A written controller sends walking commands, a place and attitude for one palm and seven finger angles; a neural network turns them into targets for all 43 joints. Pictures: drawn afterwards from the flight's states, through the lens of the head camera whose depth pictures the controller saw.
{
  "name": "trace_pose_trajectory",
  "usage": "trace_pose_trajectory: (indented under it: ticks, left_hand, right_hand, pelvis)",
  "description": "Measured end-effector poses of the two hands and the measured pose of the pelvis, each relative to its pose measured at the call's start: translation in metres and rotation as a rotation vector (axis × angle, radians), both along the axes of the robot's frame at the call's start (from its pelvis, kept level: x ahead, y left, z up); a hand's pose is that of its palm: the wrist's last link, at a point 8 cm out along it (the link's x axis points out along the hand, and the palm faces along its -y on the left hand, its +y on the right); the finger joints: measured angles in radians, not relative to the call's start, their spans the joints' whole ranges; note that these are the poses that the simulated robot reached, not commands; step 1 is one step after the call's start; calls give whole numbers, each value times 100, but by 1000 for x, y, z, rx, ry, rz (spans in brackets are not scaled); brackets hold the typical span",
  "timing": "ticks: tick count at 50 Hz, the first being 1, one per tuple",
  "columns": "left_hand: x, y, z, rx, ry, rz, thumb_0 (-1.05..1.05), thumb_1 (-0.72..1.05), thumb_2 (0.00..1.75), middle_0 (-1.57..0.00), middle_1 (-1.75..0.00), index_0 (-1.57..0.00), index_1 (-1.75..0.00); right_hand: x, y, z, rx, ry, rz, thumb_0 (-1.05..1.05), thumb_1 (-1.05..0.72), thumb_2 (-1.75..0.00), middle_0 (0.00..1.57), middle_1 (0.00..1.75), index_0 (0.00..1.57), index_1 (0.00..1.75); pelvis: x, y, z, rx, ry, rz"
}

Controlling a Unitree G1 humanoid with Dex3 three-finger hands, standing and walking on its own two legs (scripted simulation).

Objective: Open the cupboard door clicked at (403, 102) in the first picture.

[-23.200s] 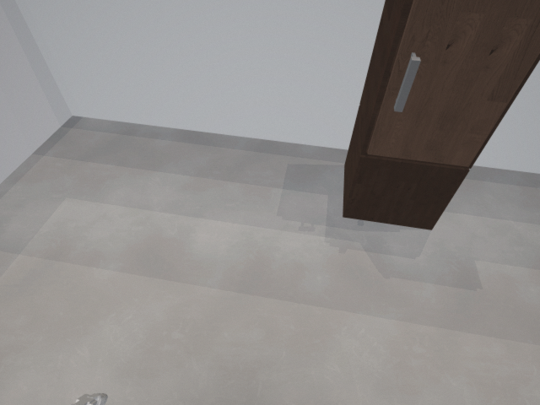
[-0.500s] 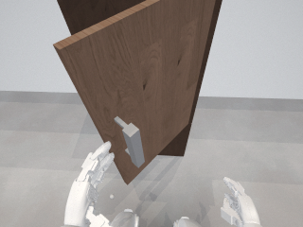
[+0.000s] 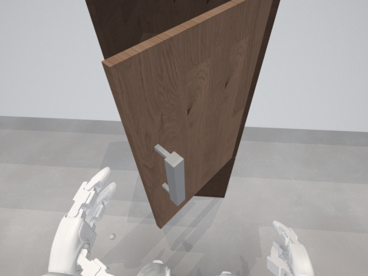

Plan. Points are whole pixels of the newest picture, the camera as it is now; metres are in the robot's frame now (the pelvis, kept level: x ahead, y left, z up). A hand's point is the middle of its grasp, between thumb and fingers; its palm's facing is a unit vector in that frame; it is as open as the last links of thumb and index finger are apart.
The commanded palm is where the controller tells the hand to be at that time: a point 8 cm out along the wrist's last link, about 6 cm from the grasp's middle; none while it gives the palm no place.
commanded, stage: draw the hand back to the body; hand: left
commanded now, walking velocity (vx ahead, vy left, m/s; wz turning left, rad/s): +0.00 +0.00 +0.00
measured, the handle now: (169, 176) +0.32 +0.06 +0.05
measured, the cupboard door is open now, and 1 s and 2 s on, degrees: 50 50 50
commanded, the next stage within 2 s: step back with the hand held close in 1.34 s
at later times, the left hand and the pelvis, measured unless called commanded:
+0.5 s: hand (48, 218) +0.19 +0.22 +0.15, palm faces +0.20 -0.92 -0.33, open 14.5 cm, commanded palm +0.15 +0.27 +0.18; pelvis +0.02 +0.02 +0.05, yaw +0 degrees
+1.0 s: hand out of the picture +0.22 +0.28 +0.24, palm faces +0.46 -0.79 -0.40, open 8.7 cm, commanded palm +0.17 +0.31 +0.26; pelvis +0.03 +0.02 +0.08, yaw -1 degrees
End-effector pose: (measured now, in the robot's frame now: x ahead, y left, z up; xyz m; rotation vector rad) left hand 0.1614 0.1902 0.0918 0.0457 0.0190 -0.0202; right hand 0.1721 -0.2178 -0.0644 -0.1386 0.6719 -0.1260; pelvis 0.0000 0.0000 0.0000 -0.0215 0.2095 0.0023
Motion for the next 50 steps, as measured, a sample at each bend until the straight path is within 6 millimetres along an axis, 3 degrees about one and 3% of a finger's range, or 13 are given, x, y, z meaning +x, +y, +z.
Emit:
trace_pose_trajectory:
  ticks: [14, 18, 24, 33, 50]
  left_hand:
    - [-6, 37, 38, 15, -24, 4, -1, -47, 31, -15, -30, -15, -30]
    - [-6, 52, 52, 176, 30, 100, -1, -39, 34, -16, -31, -16, -30]
    - [-7, 69, 71, 279, 82, 231, -1, -22, 42, -16, -31, -17, -30]
    - [3, 92, 106, 342, 16, 333, 0, 8, 54, -18, -31, -18, -30]
    - [17, 124, 167, 425, -164, 473, 1, 66, 80, -20, -31, -20, -30]
  right_hand:
    - [13, 13, 37, -29, -82, 23, 1, -90, -89, 20, 30, 20, 30]
    - [17, 19, 47, -47, -76, 20, 1, -90, -89, 20, 30, 20, 30]
    - [20, 30, 58, -43, -70, 33, 1, -90, -89, 20, 30, 20, 30]
    - [25, 37, 66, -38, -53, 71, 1, -90, -89, 20, 30, 21, 30]
    - [40, 18, 79, -58, -40, 75, 1, -90, -89, 20, 30, 21, 30]
  pelvis:
    - [9, 16, 22, -17, -65, 7]
    - [13, 19, 32, -13, -89, -2]
    - [19, 24, 49, -9, -135, -2]
    - [27, 27, 67, 2, -201, -4]
    - [33, 17, 84, 13, -270, -18]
